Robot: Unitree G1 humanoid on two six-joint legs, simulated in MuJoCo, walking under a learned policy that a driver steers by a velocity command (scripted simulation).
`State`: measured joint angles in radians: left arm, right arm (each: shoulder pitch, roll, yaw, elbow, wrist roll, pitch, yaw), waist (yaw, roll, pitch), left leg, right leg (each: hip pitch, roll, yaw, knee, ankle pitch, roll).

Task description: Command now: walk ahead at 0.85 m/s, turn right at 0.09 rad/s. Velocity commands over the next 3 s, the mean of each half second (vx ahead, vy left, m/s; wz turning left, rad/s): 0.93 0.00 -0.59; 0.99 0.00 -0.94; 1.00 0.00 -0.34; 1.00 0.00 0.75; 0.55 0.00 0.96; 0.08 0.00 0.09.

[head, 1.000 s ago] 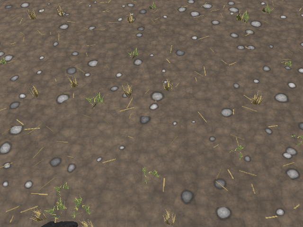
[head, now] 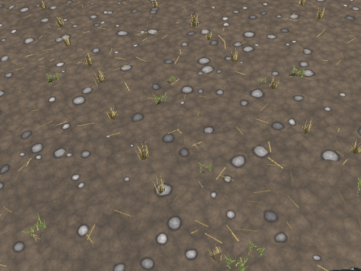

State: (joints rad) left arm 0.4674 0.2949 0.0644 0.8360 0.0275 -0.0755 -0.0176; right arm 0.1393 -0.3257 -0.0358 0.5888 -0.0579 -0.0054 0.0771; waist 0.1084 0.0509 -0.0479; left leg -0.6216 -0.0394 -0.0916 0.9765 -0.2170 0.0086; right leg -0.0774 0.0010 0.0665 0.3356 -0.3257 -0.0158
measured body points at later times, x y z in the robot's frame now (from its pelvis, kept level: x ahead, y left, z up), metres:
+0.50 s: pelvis +0.36 -0.01 -0.03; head +0.39 -0.02 +0.42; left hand +0.68 +0.15 -0.09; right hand +0.22 -0.25 -0.16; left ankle +0.18 +0.15 -0.74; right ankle +0.53 -0.15 -0.69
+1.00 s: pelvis +0.79 -0.21 -0.03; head +0.82 -0.23 +0.42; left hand +1.01 +0.03 -0.14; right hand +0.82 -0.55 -0.08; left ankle +1.01 -0.22 -0.75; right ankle +0.57 -0.12 -0.73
